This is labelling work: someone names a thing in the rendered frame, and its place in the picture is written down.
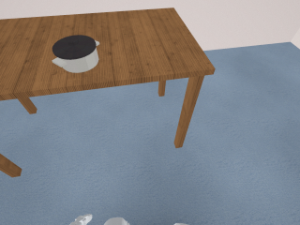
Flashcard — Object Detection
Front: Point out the knob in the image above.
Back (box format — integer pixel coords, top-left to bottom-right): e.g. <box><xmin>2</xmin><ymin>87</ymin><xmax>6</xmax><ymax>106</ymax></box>
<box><xmin>67</xmin><ymin>37</ymin><xmax>79</xmax><ymax>46</ymax></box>

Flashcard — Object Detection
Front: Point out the left robot hand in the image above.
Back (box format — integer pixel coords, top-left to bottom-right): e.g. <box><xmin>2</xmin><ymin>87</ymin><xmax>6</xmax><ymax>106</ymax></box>
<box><xmin>69</xmin><ymin>214</ymin><xmax>93</xmax><ymax>225</ymax></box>

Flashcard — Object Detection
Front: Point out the lid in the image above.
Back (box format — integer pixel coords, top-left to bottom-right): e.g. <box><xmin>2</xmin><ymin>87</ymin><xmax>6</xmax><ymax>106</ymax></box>
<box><xmin>52</xmin><ymin>35</ymin><xmax>97</xmax><ymax>60</ymax></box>

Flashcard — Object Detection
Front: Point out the pot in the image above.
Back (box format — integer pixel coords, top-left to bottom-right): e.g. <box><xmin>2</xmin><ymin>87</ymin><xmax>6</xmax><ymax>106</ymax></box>
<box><xmin>52</xmin><ymin>40</ymin><xmax>99</xmax><ymax>73</ymax></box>

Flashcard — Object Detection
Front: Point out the table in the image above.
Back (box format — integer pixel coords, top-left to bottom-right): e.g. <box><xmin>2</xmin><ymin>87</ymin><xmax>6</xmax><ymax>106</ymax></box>
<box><xmin>0</xmin><ymin>7</ymin><xmax>216</xmax><ymax>178</ymax></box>

